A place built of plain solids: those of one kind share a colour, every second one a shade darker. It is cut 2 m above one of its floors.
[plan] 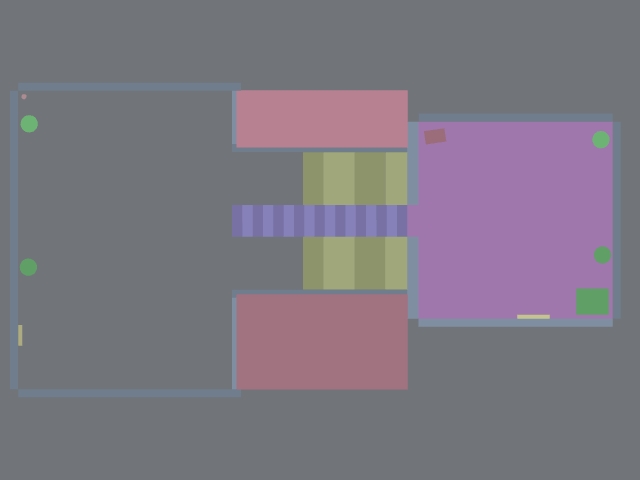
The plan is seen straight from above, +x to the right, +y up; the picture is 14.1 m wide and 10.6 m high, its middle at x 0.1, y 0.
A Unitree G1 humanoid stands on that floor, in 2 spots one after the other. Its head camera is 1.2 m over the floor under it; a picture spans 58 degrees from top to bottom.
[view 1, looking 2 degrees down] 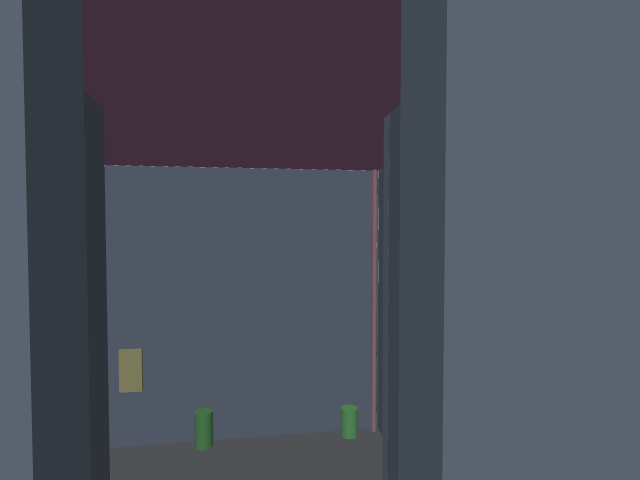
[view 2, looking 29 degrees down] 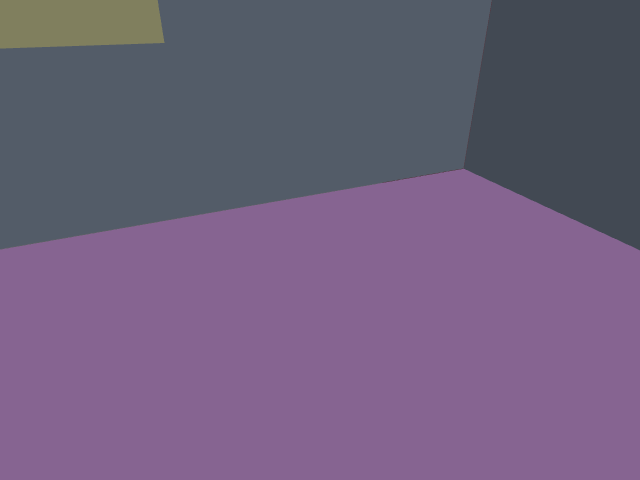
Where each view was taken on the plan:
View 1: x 3.03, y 0.42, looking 171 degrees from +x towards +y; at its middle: wall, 9.72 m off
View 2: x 4.71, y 0.86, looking -114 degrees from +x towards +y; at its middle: floor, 2.48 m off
